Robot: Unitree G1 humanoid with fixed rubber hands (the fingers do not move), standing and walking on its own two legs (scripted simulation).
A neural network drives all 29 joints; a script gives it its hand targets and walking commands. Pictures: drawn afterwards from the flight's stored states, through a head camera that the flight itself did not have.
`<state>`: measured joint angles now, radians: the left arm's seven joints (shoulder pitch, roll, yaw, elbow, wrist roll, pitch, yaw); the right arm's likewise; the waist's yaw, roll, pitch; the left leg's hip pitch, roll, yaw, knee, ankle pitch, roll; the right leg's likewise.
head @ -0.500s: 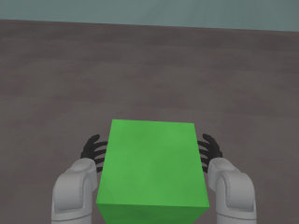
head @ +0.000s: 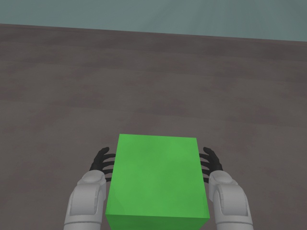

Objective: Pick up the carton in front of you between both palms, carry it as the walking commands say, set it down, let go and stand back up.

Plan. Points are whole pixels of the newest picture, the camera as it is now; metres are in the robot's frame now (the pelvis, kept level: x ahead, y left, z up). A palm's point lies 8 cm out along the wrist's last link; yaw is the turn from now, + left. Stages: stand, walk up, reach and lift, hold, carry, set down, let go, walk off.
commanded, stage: carry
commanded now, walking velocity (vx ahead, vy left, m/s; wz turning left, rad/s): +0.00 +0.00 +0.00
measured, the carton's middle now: (154, 190) +0.28 +0.00 -0.04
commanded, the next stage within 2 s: hold in 1.28 s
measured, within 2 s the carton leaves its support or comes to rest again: neither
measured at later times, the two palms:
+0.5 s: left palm (98, 184) +0.25 +0.14 +0.04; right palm (217, 182) +0.26 -0.16 +0.04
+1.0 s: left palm (97, 191) +0.24 +0.14 +0.04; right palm (221, 189) +0.24 -0.16 +0.05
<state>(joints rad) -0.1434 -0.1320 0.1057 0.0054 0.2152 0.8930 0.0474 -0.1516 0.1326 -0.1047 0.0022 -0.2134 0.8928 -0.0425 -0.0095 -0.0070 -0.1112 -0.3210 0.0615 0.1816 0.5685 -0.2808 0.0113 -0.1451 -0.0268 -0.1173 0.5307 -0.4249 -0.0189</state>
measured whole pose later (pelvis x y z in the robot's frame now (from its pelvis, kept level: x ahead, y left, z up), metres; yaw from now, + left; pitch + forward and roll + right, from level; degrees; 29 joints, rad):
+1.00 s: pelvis -0.05 -0.01 +0.00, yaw +0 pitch +1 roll +0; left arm -0.22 -0.14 0.17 0.19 0.25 0.74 0.05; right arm -0.24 0.15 -0.18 0.20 -0.25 0.72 -0.03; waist 0.00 0.00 -0.10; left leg -0.36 0.08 0.17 0.51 -0.17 0.01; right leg -0.22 -0.01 -0.14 0.54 -0.35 -0.04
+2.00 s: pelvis -0.07 +0.05 +0.01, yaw -9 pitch -7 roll +0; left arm -0.40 -0.19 0.35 0.41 0.35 0.69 0.03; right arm -0.43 0.20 -0.42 0.46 -0.39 0.61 0.04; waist 0.00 -0.05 0.02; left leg -0.18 -0.05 -0.01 0.45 -0.16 0.03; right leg -0.09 0.01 0.12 0.50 -0.29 -0.01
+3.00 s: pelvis -0.12 +0.04 -0.20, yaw -12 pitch +44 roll -4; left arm -0.87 0.04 0.37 0.72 0.23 0.21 0.02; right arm -0.81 0.15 -0.47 0.62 -0.17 0.17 -0.13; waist 0.02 -0.04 -0.20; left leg -1.87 -0.07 -0.10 1.51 -0.40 -0.02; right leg -1.76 0.15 0.06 1.55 -0.56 0.04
